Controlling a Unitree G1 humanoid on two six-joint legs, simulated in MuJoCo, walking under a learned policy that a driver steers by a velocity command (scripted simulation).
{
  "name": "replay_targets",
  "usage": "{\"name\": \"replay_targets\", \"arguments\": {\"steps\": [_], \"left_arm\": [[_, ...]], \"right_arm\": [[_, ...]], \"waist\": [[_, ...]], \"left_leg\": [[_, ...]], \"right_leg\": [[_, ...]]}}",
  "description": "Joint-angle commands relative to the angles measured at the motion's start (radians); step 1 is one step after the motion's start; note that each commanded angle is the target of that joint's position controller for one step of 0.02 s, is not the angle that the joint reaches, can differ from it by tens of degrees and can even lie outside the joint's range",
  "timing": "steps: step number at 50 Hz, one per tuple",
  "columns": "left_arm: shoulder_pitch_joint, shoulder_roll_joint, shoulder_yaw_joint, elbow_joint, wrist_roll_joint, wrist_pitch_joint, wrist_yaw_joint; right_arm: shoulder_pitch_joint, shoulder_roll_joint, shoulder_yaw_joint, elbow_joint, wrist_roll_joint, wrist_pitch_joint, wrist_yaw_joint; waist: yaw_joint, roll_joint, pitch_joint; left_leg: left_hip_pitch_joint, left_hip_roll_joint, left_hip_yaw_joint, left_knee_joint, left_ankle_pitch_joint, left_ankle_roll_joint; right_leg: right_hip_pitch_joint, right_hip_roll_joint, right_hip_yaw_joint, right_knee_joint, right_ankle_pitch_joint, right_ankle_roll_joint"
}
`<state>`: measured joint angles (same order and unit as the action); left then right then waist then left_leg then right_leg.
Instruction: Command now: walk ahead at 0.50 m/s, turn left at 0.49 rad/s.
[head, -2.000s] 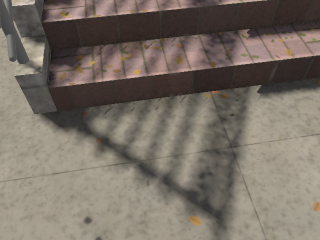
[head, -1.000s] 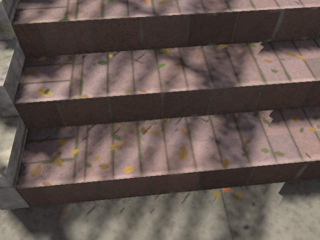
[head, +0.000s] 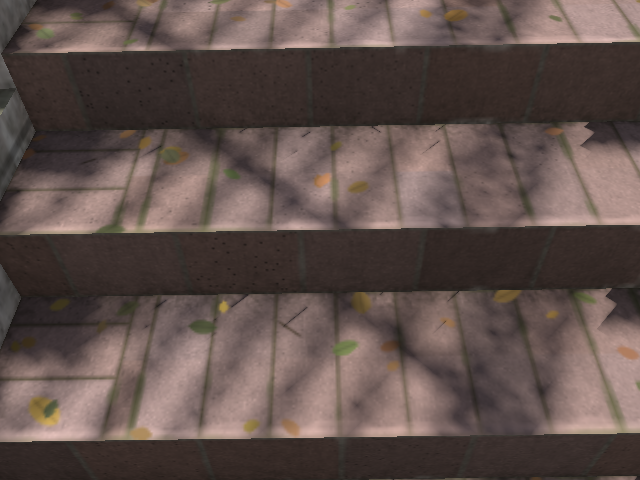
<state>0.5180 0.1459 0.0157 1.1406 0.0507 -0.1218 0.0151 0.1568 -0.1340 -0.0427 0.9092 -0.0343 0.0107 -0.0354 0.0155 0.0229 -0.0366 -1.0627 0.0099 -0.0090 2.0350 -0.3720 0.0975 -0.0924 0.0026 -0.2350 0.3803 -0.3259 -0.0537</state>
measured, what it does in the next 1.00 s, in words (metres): climbs, turning left: left foot 0.17 m higher, then right foot 0.17 m higher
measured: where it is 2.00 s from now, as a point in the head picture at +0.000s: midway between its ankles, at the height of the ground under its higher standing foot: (155, 194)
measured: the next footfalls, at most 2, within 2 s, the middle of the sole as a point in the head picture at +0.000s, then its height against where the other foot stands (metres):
left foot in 0.22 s outside the picture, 0.17 m higher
right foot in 0.72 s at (313, 354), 0.17 m higher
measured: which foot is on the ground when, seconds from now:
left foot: up 0.00-0.20, down 0.22-0.72, up 0.74-1.00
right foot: down 0.00-0.24, up 0.26-0.70, down 0.72-1.00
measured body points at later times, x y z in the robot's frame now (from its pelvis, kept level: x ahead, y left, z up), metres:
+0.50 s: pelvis +0.29 +0.08 +0.15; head +0.30 +0.10 +0.60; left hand +0.47 +0.32 +0.09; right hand +0.36 -0.16 +0.01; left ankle +0.27 +0.11 -0.57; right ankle +0.37 -0.05 -0.27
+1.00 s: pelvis +0.55 +0.13 +0.32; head +0.59 +0.17 +0.77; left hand +0.42 +0.36 +0.17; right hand +0.89 +0.09 +0.30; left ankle +0.61 +0.28 -0.23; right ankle +0.58 +0.05 -0.39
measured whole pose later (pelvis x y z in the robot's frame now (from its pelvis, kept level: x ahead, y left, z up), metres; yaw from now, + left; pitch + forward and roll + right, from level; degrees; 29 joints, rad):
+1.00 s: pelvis +0.55 +0.13 +0.32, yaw +24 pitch +4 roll -4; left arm 0.39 0.23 0.09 0.96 0.02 -0.06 0.04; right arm -0.07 -0.11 0.00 0.49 -0.05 -0.11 -0.03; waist 0.03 0.02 0.03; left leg -1.09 0.09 -0.03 1.58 -0.25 0.06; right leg -0.36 0.09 -0.13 0.61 -0.32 -0.09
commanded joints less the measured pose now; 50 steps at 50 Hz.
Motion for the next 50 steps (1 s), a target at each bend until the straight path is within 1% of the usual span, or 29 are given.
{"name": "replay_targets", "arguments": {"steps": [1, 4, 6, 7, 8, 10, 11, 13, 14, 16, 17, 20, 22, 24, 27, 29, 33, 35, 36, 37, 38, 39, 40, 41, 43, 44, 46, 48, 50], "left_arm": [[0.081, 0.125, 0.004, 0.002, 0.006, -0.027, -0.001], [0.089, 0.104, -0.014, 0.035, -0.018, -0.013, 0.004], [0.055, 0.121, -0.019, 0.007, -0.029, 0.010, 0.025], [0.020, 0.141, -0.018, 0.002, -0.053, 0.025, 0.040], [-0.038, 0.166, -0.020, -0.051, -0.079, 0.017, 0.045], [-0.035, 0.326, 0.028, -0.097, -0.118, 0.006, 0.031], [-0.059, 0.356, 0.049, -0.139, -0.121, 0.002, 0.002], [-0.157, 0.240, 0.052, -0.299, -0.046, -0.019, -0.077], [-0.136, 0.148, 0.038, -0.346, -0.011, -0.014, -0.077], [-0.267, 0.047, 0.013, -0.419, 0.002, 0.019, -0.028], [-0.285, 0.015, -0.004, -0.465, 0.015, 0.023, -0.010], [-0.295, -0.017, -0.030, -0.508, 0.022, 0.054, 0.010], [-0.386, -0.030, -0.042, -0.553, 0.019, 0.067, 0.008], [-0.502, -0.080, -0.065, -0.598, -0.001, 0.073, 0.027], [-0.735, -0.126, -0.104, -0.717, 0.015, 0.061, 0.023], [-0.830, -0.096, -0.107, -0.767, 0.000, 0.075, 0.022], [-0.531, -0.082, -0.089, -0.647, -0.029, 0.093, 0.010], [-0.313, 0.074, -0.017, -0.602, -0.059, 0.088, 0.019], [-0.215, 0.133, 0.017, -0.568, -0.046, 0.080, 0.022], [-0.157, 0.218, 0.052, -0.527, -0.012, 0.074, 0.023], [-0.177, 0.235, 0.071, -0.483, -0.035, 0.107, 0.039], [-0.275, 0.165, 0.067, -0.474, -0.063, 0.103, 0.040], [-0.375, 0.144, 0.064, -0.461, -0.088, 0.107, 0.049], [-0.348, 0.068, 0.042, -0.412, -0.063, 0.084, 0.052], [-0.290, -0.036, 0.025, -0.321, -0.024, 0.059, 0.036], [-0.275, -0.007, 0.035, -0.294, -0.025, 0.054, 0.013], [-0.321, 0.071, 0.063, -0.285, -0.021, 0.042, 0.005], [-0.275, 0.098, 0.058, -0.281, -0.029, 0.028, 0.019], [-0.194, 0.190, 0.092, -0.283, -0.026, 0.016, 0.027]], "right_arm": [[-0.309, 0.039, 0.037, -0.227, -0.004, -0.016, -0.019], [-0.404, 0.064, 0.079, -0.342, 0.005, -0.018, -0.013], [-0.385, 0.033, 0.089, -0.370, 0.006, -0.010, 0.014], [-0.366, 0.072, 0.105, -0.380, 0.015, -0.008, 0.031], [-0.293, 0.052, 0.100, -0.345, 0.027, -0.003, 0.035], [0.085, -0.046, 0.058, -0.255, 0.040, -0.001, 0.024], [0.156, -0.129, 0.029, -0.237, 0.013, -0.009, 0.031], [0.096, -0.358, -0.066, -0.212, -0.001, 0.021, 0.002], [0.001, -0.330, -0.069, -0.218, -0.001, 0.020, 0.003], [0.020, -0.184, -0.032, -0.092, 0.004, -0.012, 0.012], [0.018, -0.115, -0.012, -0.060, -0.007, -0.039, 0.016], [0.103, -0.067, 0.000, 0.016, 0.003, -0.070, 0.039], [0.135, -0.081, 0.005, 0.008, 0.009, -0.087, 0.043], [0.282, -0.108, 0.005, 0.045, -0.003, -0.105, 0.042], [0.324, -0.135, 0.002, 0.076, 0.006, -0.111, 0.042], [0.386, -0.159, -0.011, 0.078, 0.023, -0.101, -0.002], [0.272, -0.183, -0.034, -0.010, 0.031, -0.064, -0.040], [0.214, -0.271, -0.072, -0.085, 0.039, -0.110, -0.009], [0.148, -0.287, -0.088, -0.117, 0.050, -0.145, 0.021], [0.148, -0.153, -0.073, -0.180, 0.046, -0.166, 0.052], [0.195, -0.118, -0.076, -0.186, 0.009, -0.174, 0.073], [0.207, -0.057, -0.065, -0.220, -0.027, -0.169, 0.077], [0.094, -0.019, -0.046, -0.277, -0.032, -0.146, 0.060], [0.061, 0.012, -0.028, -0.322, -0.036, -0.136, 0.043], [0.003, 0.033, 0.012, -0.379, -0.031, -0.104, 0.015], [-0.028, 0.068, 0.042, -0.440, -0.041, -0.092, 0.002], [-0.025, 0.005, 0.041, -0.444, -0.026, -0.092, -0.006], [-0.008, -0.037, 0.027, -0.385, -0.005, -0.106, -0.001], [-0.065, -0.029, 0.026, -0.393, -0.016, -0.118, 0.009]], "waist": [[0.021, -0.070, 0.191], [-0.016, -0.029, 0.216], [-0.017, -0.025, 0.190], [-0.035, -0.038, 0.147], [-0.062, -0.018, 0.070], [-0.215, -0.256, -0.271], [-0.239, -0.319, -0.371], [-0.154, 0.117, -0.438], [-0.077, 0.051, -0.398], [-0.011, -0.087, -0.046], [0.018, -0.035, 0.004], [0.061, 0.004, 0.048], [0.056, -0.026, 0.075], [-0.018, 0.063, 0.041], [-0.050, 0.011, 0.099], [-0.107, 0.023, 0.074], [0.034, 0.042, -0.203], [0.164, 0.093, -0.314], [0.225, 0.064, -0.344], [0.176, -0.220, -0.389], [0.141, -0.348, -0.357], [0.053, -0.157, -0.187], [0.031, -0.183, 0.084], [-0.006, -0.088, 0.147], [-0.051, 0.020, 0.144], [-0.094, 0.031, 0.149], [-0.147, 0.095, 0.114], [-0.111, 0.036, 0.023], [-0.051, -0.008, -0.060]], "left_leg": [[-0.499, 0.008, -0.005, 0.207, -0.161, 0.030], [-0.453, 0.056, 0.039, -0.062, -0.208, 0.047], [-0.212, 0.054, 0.180, -0.335, -0.159, 0.023], [0.037, 0.075, 0.183, -0.536, -0.134, 0.046], [0.294, -0.007, 0.290, -0.640, -0.104, 0.056], [0.673, -0.145, 0.286, -0.782, -0.054, 0.096], [0.774, -0.161, 0.134, -0.977, -0.056, 0.136], [1.042, 0.200, -0.996, -1.650, -0.109, 0.298], [0.975, 0.231, -0.995, -1.716, -0.263, 0.232], [0.676, 0.153, -0.689, -1.617, -0.251, 0.111], [0.604, 0.102, -0.588, -1.593, -0.123, 0.117], [0.628, 0.045, -0.304, -1.551, 0.260, 0.080], [0.583, 0.028, -0.245, -1.590, 0.330, 0.041], [0.757, 0.077, -0.342, -1.630, 0.382, 0.072], [0.719, 0.038, -0.332, -1.752, 0.097, 0.028], [0.720, 0.071, -0.389, -1.954, 0.291, 0.125], [0.798, 0.062, -0.130, -1.804, 1.367, 0.085], [0.950, 0.148, -0.237, -1.486, 1.744, 0.120], [0.884, 0.085, -0.240, -1.243, 1.613, 0.108], [0.586, -0.088, -0.214, -0.863, 0.690, 0.039], [0.375, -0.190, -0.207, -0.398, 0.184, -0.007], [0.230, -0.136, -0.228, -0.195, 0.197, 0.000], [0.046, -0.136, -0.160, -0.112, 0.011, -0.021], [-0.035, -0.120, -0.195, -0.052, -0.114, -0.012], [-0.110, -0.034, -0.178, 0.072, -0.143, -0.007], [-0.101, 0.042, -0.156, -0.065, -0.109, 0.002], [0.089, 0.098, -0.064, -0.366, 0.101, -0.029], [0.179, 0.083, 0.031, -0.462, 0.197, -0.050], [0.123, 0.108, 0.032, -0.543, 0.161, -0.027]], "right_leg": [[0.148, -0.377, 0.265, -0.226, 0.095, -0.095], [0.085, -0.294, 0.140, -0.290, 0.044, -0.035], [-0.023, -0.238, 0.048, -0.382, 0.307, -0.083], [-0.076, -0.247, -0.002, -0.424, 0.554, -0.094], [-0.103, -0.240, -0.052, -0.325, 1.188, -0.106], [0.080, -0.301, -0.016, 0.165, 2.044, -0.136], [0.119, -0.288, 0.001, 0.443, 1.971, -0.108], [-0.519, 0.087, 0.219, 1.322, 0.198, 0.040], [-0.628, 0.016, 0.358, 1.519, 0.236, 0.019], [-0.775, -0.034, 0.308, 1.568, 0.305, 0.010], [-0.829, -0.031, 0.310, 1.668, 0.238, -0.008], [-0.998, -0.042, 0.309, 1.739, 0.162, -0.033], [-1.032, -0.056, 0.263, 1.579, 0.199, -0.022], [-1.293, -0.032, 0.197, 1.937, 0.055, -0.021], [-1.349, -0.047, 0.166, 1.752, 0.018, -0.035], [-1.187, -0.046, 0.089, 1.509, 0.026, -0.011], [-0.466, 0.043, 0.069, 1.035, -0.080, -0.072], [-0.266, 0.056, 0.129, 0.777, -0.162, -0.088], [-0.108, 0.012, 0.230, 0.598, -0.186, -0.097], [0.096, -0.257, 0.722, 0.388, -0.141, -0.230], [0.018, -0.339, 1.253, -0.005, -0.244, -0.340], [-0.112, -0.331, 1.254, -0.046, -0.642, -0.334], [-0.276, -0.252, 1.004, 0.042, -0.586, -0.371], [-0.333, -0.225, 0.827, 0.074, -0.390, -0.315], [-0.404, -0.237, 0.696, 0.028, -0.153, -0.244], [-0.454, -0.219, 0.623, -0.035, -0.123, -0.195], [-0.540, -0.167, 0.473, -0.075, 0.120, -0.176], [-0.443, -0.091, 0.358, -0.015, 0.519, -0.203], [-0.201, -0.104, 0.374, -0.029, 0.630, -0.205]]}}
